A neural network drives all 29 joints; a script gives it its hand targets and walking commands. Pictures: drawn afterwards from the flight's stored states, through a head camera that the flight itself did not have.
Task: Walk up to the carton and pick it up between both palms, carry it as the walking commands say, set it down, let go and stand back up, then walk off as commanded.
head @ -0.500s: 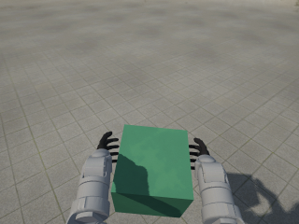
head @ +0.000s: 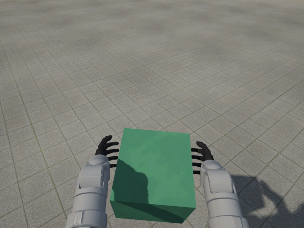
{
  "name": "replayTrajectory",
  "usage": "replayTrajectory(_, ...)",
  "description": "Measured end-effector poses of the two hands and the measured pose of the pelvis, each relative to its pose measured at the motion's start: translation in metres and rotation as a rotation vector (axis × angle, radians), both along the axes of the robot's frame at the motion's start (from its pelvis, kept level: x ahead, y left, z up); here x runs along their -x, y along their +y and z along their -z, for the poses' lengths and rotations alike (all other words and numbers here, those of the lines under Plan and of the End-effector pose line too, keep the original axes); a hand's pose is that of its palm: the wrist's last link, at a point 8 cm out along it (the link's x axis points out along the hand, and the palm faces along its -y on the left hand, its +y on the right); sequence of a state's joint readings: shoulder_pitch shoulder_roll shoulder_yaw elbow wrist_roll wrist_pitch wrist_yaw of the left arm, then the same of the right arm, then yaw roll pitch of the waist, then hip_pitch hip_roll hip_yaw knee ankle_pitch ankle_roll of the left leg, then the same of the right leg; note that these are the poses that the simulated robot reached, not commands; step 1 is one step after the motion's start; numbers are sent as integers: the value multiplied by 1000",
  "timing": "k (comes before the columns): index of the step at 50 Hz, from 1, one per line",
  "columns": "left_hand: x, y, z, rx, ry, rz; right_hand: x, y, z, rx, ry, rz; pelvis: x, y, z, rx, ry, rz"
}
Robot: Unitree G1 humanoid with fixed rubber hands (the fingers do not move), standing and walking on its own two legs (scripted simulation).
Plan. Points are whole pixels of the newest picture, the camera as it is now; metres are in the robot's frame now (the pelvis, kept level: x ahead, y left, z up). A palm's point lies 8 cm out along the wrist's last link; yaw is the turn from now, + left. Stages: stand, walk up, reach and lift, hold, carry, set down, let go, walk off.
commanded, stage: hold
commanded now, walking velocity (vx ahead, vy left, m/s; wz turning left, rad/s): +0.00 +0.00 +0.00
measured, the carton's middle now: (152, 175) +0.30 +0.01 -0.04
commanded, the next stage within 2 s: carry in 1.32 s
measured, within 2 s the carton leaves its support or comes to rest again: neither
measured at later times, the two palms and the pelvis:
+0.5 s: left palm (101, 160) +0.29 +0.15 +0.05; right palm (208, 169) +0.27 -0.14 +0.04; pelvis -0.01 +0.01 +0.00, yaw +0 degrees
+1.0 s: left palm (101, 163) +0.28 +0.15 +0.05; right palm (208, 169) +0.27 -0.14 +0.04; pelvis +0.00 +0.00 +0.00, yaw +0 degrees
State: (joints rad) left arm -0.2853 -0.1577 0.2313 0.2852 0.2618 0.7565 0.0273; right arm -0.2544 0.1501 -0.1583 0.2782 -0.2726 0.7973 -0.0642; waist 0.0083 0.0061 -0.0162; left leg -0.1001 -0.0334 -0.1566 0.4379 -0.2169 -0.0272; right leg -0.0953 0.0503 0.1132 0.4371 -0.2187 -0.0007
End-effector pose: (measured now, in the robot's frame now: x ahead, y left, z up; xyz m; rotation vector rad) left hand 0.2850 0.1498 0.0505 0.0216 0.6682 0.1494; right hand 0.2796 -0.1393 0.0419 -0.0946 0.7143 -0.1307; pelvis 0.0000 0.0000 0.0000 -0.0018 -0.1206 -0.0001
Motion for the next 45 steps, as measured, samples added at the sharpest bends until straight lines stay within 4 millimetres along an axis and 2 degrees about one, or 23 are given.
replayTrajectory(22,1,1,0,-11,-1,10,6,1,2,-8,3,18,6,6,2,-1,-6,8)
replayTrajectory(29,-2,-2,-1,-10,1,11,4,-1,2,-4,7,23,4,4,1,-3,-6,8)
replayTrajectory(45,3,0,3,-4,3,0,6,-1,4,-8,7,-9,1,0,0,-3,-1,2)
